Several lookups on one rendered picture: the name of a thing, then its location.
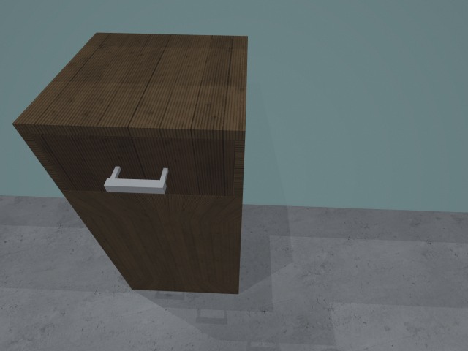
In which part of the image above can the cabinet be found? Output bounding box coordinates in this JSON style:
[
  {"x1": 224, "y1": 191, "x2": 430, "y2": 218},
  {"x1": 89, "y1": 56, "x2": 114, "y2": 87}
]
[{"x1": 12, "y1": 33, "x2": 248, "y2": 294}]

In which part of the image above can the drawer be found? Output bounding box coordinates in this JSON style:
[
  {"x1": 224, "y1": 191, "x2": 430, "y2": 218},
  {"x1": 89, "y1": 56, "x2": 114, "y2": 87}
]
[{"x1": 32, "y1": 134, "x2": 235, "y2": 196}]

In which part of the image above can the handle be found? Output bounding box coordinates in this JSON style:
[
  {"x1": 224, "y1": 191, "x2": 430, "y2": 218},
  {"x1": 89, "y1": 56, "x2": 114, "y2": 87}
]
[{"x1": 104, "y1": 166, "x2": 168, "y2": 194}]

